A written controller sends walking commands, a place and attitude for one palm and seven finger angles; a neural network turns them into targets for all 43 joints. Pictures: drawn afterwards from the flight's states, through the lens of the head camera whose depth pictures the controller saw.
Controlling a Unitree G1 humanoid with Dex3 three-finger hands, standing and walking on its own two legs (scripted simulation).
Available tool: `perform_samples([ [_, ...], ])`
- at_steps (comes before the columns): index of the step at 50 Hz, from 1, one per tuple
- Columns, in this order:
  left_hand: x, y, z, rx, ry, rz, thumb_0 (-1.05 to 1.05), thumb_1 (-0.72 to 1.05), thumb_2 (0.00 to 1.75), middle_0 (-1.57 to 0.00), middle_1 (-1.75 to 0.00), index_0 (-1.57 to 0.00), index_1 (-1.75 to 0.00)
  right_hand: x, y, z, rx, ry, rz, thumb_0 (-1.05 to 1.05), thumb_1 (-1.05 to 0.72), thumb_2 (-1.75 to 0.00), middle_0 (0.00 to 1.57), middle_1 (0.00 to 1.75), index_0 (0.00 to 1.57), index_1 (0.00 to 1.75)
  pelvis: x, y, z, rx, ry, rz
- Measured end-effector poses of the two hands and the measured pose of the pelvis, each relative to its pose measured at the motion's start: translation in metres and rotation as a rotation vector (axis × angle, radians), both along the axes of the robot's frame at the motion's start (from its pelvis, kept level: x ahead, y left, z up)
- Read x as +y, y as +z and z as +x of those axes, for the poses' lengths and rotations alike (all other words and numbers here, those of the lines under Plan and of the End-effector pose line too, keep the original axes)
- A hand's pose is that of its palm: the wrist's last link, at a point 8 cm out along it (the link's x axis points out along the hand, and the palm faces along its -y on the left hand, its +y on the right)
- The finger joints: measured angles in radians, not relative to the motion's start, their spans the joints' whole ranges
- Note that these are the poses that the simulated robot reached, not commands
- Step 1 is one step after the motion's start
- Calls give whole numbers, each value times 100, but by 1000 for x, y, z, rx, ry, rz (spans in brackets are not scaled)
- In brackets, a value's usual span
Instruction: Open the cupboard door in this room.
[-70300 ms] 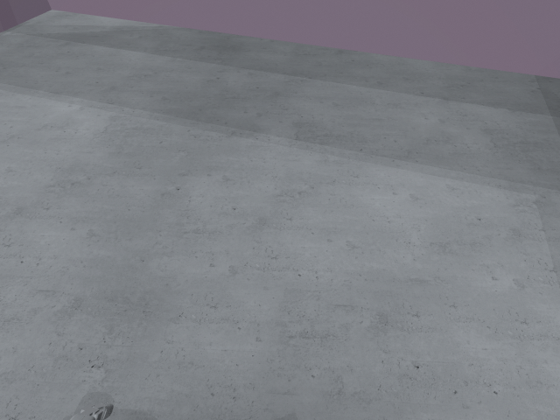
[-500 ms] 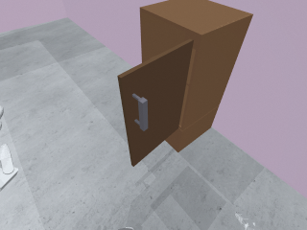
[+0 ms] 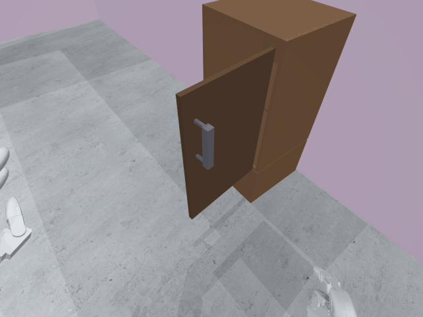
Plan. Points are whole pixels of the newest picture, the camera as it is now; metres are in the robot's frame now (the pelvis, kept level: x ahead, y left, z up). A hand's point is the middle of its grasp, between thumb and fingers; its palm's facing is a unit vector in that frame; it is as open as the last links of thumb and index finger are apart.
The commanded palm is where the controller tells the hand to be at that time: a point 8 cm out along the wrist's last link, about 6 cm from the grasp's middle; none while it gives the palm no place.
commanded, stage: stop stepping back and stand still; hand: left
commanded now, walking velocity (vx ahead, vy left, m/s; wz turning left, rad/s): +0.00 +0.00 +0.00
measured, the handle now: (203, 144) +0.58 +0.06 -0.05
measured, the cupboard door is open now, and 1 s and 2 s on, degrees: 96 96 96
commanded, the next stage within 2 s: let the arm hang, fingers relaxed in 0.34 s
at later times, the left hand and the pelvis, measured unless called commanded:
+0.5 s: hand (33, 255) +0.19 +0.28 +0.10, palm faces +0.31 -0.80 -0.52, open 7.4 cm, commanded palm none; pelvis -0.02 +0.01 +0.00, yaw +2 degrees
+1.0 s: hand out of the picture -0.09 +0.17 -0.17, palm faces +0.10 -0.97 -0.21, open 7.3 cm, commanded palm none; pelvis -0.02 +0.00 +0.00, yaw +3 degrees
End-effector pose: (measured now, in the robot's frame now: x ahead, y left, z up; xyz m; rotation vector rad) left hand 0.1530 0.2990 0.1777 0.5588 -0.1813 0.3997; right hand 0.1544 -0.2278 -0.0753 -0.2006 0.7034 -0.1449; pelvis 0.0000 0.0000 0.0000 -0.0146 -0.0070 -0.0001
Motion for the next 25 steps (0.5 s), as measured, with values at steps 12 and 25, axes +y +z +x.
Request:
perform_samples([
  [12,10,-4,-15,10,38,-35,1,89,90,-21,-30,-21,-30,8,-1,-17,37,16,-18,1,-91,-89,20,30,20,30,8,4,-14,-2,16,-6],
  [25,17,-52,-3,223,10,-50,0,89,90,-20,-30,-20,-30,0,-21,-23,99,63,1,1,-91,-89,20,30,20,30,12,-1,-20,20,37,-7],
])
